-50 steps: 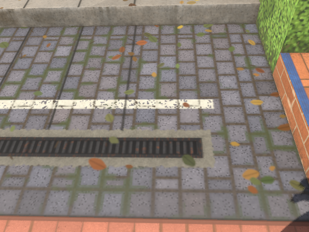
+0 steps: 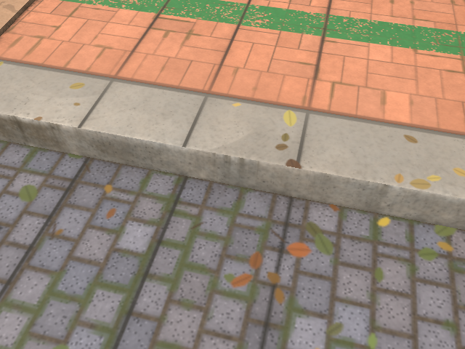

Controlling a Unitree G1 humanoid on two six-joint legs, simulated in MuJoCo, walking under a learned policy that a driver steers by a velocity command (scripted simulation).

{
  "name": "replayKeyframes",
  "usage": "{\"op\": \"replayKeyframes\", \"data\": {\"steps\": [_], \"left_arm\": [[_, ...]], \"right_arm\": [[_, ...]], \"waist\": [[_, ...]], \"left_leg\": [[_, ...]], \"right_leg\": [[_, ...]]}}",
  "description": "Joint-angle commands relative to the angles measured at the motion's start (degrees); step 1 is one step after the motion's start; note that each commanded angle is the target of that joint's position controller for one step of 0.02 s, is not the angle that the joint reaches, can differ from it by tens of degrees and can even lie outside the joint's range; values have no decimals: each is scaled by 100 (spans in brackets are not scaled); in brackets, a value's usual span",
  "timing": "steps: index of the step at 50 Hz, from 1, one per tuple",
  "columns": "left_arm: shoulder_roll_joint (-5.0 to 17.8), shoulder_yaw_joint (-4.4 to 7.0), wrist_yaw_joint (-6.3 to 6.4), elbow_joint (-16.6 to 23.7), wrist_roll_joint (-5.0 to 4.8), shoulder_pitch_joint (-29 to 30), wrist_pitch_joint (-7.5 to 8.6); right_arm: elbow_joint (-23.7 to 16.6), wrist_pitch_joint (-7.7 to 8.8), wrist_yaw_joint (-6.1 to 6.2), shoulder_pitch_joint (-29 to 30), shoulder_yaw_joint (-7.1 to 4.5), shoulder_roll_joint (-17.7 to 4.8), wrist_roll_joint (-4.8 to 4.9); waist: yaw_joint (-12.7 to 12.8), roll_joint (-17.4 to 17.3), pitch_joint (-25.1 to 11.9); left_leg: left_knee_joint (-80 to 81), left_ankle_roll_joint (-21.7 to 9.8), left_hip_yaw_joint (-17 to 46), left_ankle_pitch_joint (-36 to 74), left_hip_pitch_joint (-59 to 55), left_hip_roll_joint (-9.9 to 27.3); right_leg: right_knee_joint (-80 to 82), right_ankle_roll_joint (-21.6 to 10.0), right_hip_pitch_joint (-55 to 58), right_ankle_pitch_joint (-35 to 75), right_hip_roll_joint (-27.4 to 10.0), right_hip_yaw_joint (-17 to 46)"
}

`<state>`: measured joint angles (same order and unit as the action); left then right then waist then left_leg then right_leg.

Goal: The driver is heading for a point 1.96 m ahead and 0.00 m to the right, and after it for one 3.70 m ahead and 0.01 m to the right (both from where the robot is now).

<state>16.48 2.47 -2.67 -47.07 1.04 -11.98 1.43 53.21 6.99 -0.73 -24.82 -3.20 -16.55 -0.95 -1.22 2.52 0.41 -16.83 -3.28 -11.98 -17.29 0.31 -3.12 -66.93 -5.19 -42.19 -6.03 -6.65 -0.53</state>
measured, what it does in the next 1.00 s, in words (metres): walks ahead: right foot, then left foot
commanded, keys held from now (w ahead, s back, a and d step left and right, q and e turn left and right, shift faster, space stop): e+shift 0.08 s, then shift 0.22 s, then q+shift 0.44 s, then shift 0.20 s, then e+shift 0.06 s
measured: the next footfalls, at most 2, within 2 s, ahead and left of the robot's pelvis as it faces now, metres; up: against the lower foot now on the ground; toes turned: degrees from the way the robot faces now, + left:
right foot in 0.16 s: +0.37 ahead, -0.07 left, +0.00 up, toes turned -10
left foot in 0.68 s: +0.42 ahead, +0.12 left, +0.00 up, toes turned +4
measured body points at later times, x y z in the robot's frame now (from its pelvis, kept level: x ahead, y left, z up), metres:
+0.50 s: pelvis +0.30 +0.00 +0.00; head +0.34 -0.02 +0.45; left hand +0.49 +0.22 -0.11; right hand +0.40 -0.28 -0.12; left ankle +0.41 +0.17 -0.68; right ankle +0.34 -0.07 -0.74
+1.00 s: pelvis +0.37 +0.05 +0.01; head +0.39 +0.09 +0.45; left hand +0.46 +0.35 -0.12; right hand +0.58 -0.19 -0.06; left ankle +0.38 +0.11 -0.74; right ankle +0.40 -0.13 -0.65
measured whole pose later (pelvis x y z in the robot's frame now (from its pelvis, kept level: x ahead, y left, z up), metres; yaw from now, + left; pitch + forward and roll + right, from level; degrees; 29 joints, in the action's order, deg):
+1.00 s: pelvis +0.37 +0.05 +0.01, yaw +10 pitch +2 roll -3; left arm 17.5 4.4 3.3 -43.7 -0.7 -6.8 -2.1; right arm 36.1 -0.6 2.0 -9.0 -2.7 -15.3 -0.7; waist 0.5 2.2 1.3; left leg -24.9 -5.1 4.5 -10.1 16.5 -4.4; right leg -61.2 5.8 -31.9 -18.0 -1.3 4.5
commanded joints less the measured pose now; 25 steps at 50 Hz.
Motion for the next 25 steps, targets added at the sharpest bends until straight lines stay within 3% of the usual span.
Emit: {"op": "replayKeyframes", "data": {"steps": [1,3,5,6,7,8,9,10,11,12,13,14,15,16,18,20,22,23,24,25], "left_arm": [[-216,-115,-104,484,6,358,41],[-245,-160,-200,571,49,638,132],[-63,-103,-236,337,132,29,149],[327,109,-225,536,-288,-112,234],[811,284,-185,383,-334,-936,214],[1029,409,-85,138,-252,-1780,181],[1156,372,59,15,-192,-1585,162],[1443,307,123,451,217,-944,278],[1099,281,72,703,266,-916,292],[1014,283,36,847,74,-496,274],[823,233,39,859,-165,7,258],[703,167,52,897,-197,150,295],[743,170,67,874,-117,243,307],[594,113,57,809,-55,290,332],[260,-6,88,594,57,253,415],[373,32,179,449,107,298,378],[677,148,295,454,73,368,237],[718,172,349,469,57,417,159],[421,78,309,353,6,41,102],[395,82,291,353,11,18,72]], "right_arm": [[-408,192,11,731,80,-51,31],[-364,234,121,535,59,-281,111],[-414,235,245,475,-18,-710,184],[-641,69,410,675,-175,-1432,298],[-728,-60,464,1038,-206,-1457,245],[-831,-142,439,1374,-175,-1299,250],[-859,-144,322,1058,8,-483,144],[-957,-52,199,-281,216,27,71],[-989,22,99,-235,167,-501,187],[-1110,3,102,193,79,-811,319],[-1148,-89,171,523,38,-782,289],[-1108,-211,245,656,7,-795,200],[-1137,-357,289,520,-15,-718,193],[-1049,-461,324,341,-25,-673,206],[-939,-511,341,318,27,-348,230],[-989,-535,351,571,55,-214,216],[-1143,-552,332,954,13,-362,240],[-1222,-565,313,1103,-13,-423,263],[-1095,-681,169,759,81,-147,-92],[-1135,-733,88,876,68,-129,-83]], "waist": [[405,-468,855],[339,-283,817],[541,-540,306],[737,-1190,-268],[1265,-1151,-703],[1704,-830,-893],[1166,727,-650],[206,1771,-1650],[638,742,-2905],[491,-178,-2298],[158,-943,-1354],[85,-1088,-829],[-118,-893,-655],[-204,-724,-583],[-190,-410,-676],[-114,-90,-797],[44,64,-850],[97,100,-838],[50,-42,-725],[148,161,-641]], "left_leg": [[860,43,-230,3902,1253,1083],[515,159,-482,4803,1140,1042],[-430,281,-442,6209,797,1192],[-1059,402,-56,7312,597,1355],[-2009,455,92,7223,454,1422],[-3533,490,33,6200,670,1181],[-5882,591,134,-428,1815,259],[-7728,644,1263,-2379,3296,-89],[-7987,516,2169,-1936,3532,38],[-7497,432,2071,-1496,3516,227],[-6995,483,1815,-1136,3625,466],[-6755,559,1794,-986,3302,606],[-6482,641,1818,-848,3033,736],[-6079,684,1823,-807,2658,882],[-5182,724,1793,-504,2308,958],[-4342,767,1752,-2,2395,941],[-4007,812,1579,431,2745,897],[-3896,832,1552,561,2901,934],[-3595,659,1180,550,2685,806],[-3406,568,1069,657,2628,775]], "right_leg": [[1103,-35,438,1058,119,-446],[2482,-59,1179,1780,529,-1031],[2950,-166,2224,1922,1059,-1272],[2643,-162,2812,1404,1136,-818],[2827,-323,3435,1296,1123,-491],[3665,-504,4272,2175,924,-175],[3892,-604,4986,4105,274,554],[2836,-1612,6428,7450,-964,2545],[3539,-2184,6739,6208,-1452,3312],[4028,-2063,5851,4454,-1271,3181],[4493,-1755,4665,2870,-1002,2874],[4641,-1581,3667,3248,-932,2636],[4757,-1537,3070,3265,-843,2377],[4835,-1445,2560,3364,-699,1894],[4882,-1284,2271,3987,-450,1038],[4827,-1115,2536,4215,-310,431],[4862,-1014,2967,3882,-356,197],[4918,-1003,3130,3484,-441,168],[4836,-808,3175,3583,-364,-178],[4830,-721,3162,3345,-316,-318]]}}
Velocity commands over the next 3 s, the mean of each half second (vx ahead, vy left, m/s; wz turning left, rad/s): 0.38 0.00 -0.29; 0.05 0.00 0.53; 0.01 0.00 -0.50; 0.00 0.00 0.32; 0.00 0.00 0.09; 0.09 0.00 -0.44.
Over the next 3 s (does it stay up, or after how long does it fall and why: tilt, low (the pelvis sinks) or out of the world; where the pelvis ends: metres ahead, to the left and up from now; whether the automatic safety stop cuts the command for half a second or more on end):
stays up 0.47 -0.05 0.01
